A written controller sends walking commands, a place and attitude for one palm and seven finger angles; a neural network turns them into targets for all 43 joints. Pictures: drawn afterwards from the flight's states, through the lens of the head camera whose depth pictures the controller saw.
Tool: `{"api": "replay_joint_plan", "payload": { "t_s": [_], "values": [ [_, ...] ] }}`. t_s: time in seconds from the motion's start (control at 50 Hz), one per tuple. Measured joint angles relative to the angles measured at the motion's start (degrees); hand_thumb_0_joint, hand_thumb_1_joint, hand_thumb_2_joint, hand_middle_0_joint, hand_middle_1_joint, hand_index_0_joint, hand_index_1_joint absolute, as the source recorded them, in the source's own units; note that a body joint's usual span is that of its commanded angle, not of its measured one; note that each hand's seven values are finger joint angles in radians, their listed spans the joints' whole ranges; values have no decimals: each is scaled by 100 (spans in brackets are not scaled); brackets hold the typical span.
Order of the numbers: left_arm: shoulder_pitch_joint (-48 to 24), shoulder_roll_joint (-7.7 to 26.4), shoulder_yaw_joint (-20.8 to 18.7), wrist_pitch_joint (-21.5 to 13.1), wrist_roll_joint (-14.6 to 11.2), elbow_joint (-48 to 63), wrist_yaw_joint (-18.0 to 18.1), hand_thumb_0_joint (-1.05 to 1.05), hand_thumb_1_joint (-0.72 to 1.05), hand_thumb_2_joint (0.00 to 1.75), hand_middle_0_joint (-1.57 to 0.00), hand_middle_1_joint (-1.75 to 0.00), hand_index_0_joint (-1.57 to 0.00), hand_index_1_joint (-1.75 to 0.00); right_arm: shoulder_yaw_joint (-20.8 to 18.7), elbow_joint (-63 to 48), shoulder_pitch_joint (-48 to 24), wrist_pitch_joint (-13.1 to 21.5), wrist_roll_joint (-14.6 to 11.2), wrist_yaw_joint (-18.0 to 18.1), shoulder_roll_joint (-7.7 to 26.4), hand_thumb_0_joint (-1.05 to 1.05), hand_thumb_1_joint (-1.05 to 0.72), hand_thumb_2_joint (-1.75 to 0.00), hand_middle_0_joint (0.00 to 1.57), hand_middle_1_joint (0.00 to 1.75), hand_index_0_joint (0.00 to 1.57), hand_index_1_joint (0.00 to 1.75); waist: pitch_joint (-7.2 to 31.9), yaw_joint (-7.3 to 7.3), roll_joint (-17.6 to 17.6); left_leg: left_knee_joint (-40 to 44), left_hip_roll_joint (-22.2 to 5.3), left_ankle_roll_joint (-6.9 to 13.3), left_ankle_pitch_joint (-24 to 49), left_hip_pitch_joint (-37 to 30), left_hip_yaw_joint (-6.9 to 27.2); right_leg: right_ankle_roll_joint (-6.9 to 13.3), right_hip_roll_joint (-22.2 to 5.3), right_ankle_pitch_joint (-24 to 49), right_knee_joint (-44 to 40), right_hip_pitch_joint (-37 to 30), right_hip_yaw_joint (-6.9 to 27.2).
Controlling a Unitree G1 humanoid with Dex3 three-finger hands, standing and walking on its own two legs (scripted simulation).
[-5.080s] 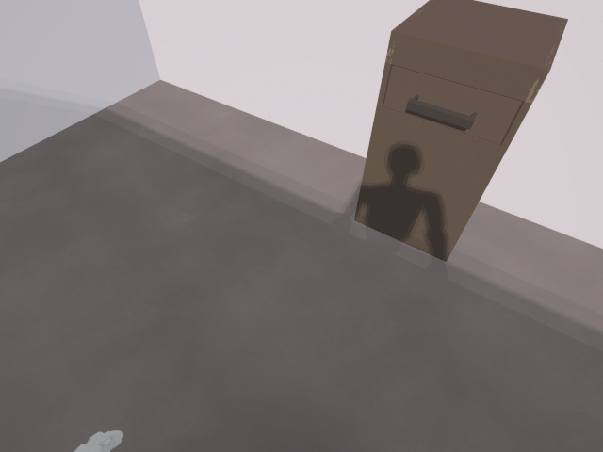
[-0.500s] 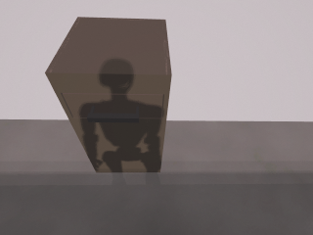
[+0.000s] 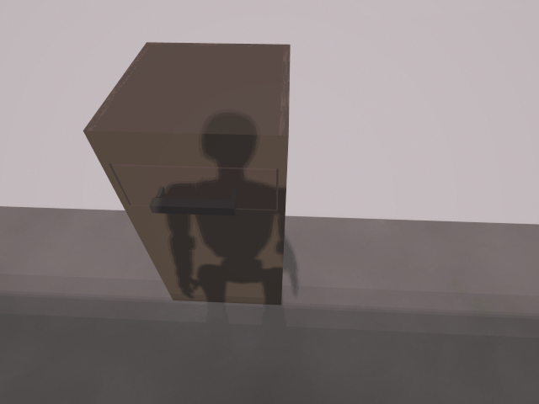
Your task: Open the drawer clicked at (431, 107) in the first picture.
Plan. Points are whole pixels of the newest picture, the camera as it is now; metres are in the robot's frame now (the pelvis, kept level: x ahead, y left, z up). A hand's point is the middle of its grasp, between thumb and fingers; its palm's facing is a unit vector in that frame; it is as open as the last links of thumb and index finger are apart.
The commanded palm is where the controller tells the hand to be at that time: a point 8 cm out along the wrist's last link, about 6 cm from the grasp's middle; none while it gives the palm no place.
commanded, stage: come to a stop and stand still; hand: left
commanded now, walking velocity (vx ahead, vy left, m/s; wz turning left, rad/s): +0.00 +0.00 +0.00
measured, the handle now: (195, 199) +0.57 +0.22 -0.11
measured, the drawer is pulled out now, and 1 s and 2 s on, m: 0.00 0.00 0.00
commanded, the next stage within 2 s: look again from close up in 0.12 s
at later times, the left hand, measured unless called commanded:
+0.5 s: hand out of the picture +0.00 +0.23 -0.18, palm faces +0.04 -0.98 -0.21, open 7.4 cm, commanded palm none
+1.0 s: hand out of the picture -0.07 +0.26 -0.18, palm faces -0.01 -0.99 -0.16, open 7.4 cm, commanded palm none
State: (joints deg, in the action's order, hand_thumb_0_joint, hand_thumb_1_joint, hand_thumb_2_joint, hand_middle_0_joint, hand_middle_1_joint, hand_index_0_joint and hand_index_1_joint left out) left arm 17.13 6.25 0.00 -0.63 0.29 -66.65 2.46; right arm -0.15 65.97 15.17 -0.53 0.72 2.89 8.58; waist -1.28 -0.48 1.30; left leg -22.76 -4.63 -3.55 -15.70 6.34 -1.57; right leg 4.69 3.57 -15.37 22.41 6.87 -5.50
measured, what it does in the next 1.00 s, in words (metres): shifts its weight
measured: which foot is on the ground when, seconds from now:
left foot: down 0.00-1.00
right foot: down 0.00-0.96, up 0.98-1.00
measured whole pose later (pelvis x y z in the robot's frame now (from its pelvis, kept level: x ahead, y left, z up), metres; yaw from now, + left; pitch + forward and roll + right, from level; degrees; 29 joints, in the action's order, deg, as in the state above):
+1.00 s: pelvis -0.04 +0.10 +0.00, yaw -2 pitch -1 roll +0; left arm 21.4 8.2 0.1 1.4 1.8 -62.8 1.7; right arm 0.1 62.6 20.7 0.1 1.0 1.5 7.7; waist 0.2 0.2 -1.2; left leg -24.4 3.4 5.1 -14.4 9.4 -6.1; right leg -0.4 -4.2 -16.8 28.9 12.9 -0.9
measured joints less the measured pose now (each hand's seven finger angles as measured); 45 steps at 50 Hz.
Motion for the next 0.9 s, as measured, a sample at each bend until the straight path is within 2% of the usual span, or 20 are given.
{"api": "replay_joint_plan", "payload": {
  "t_s": [0.22, 0.3, 0.4, 0.44, 0.54, 0.68, 0.9],
  "values": [
    [101, -85, 10, 2, -1, -46, -20, 1, 91, 90, -20, -30, -20, -30, 35, 6, 83, 0, 3, 2, -67, 1, -91, -90, 20, 30, 19, 30, -11, -27, -88, 35, 4, 5, 48, -18, 3, -20, 1, 101, -131, -64, -1],
    [132, -4, 41, -91, 78, 289, -30, 1, 91, 90, -20, -30, -20, -30, -3, -445, 192, 7, 40, -68, -38, 1, -91, -90, 20, 30, 20, 30, -83, 76, -11, -513, 11, 174, -146, 422, 83, -53, -20, 21, 173, 242, -62],
    [177, 136, -14, -84, 84, 508, -2, 1, 91, 90, -20, -30, -20, -30, -54, -613, 346, 31, 39, -51, 67, 1, -91, -90, 20, 30, 20, 30, 123, 107, 92, -864, 108, 261, -341, 583, 94, -169, -132, -112, 457, 367, -57],
    [164, 218, -33, -59, 73, 566, 13, 1, 91, 90, -20, -30, -20, -30, -49, -608, 368, 25, 39, -62, 59, 1, -91, -90, 20, 30, 20, 30, 196, 98, 27, -858, 182, 246, -347, 518, 49, -233, -213, -152, 534, 348, -15],
    [59, 356, -22, -8, 47, 674, 16, 1, 91, 90, -20, -30, -20, -30, 16, -609, 358, 66, 50, -87, 22, 1, -91, -90, 20, 30, 20, 30, 283, 67, -98, -840, 329, 429, -326, 413, -105, -402, -365, -130, 613, 323, 133],
    [-22, 378, 30, 59, 53, 740, -7, 1, 91, 90, -20, -30, -20, -30, 81, -589, 381, 79, 45, -150, 22, 1, -92, -90, 20, 30, 20, 30, 281, 56, -178, -701, 524, 644, -182, 398, -248, -607, -554, 43, 525, 358, 273],
    [214, 248, 45, 123, 96, 525, -25, 1, 91, 90, -20, -30, -20, -30, 87, -454, 480, 95, 18, -171, -58, 1, -91, -90, 20, 30, 20, 30, 111, 43, -241, -257, 779, 847, 135, 374, -398, -721, -783, 261, 344, 480, 427]
  ]
}}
